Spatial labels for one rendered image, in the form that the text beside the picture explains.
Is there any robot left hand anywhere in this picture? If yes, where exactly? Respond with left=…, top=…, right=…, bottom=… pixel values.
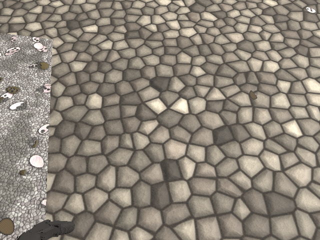
left=17, top=219, right=75, bottom=240

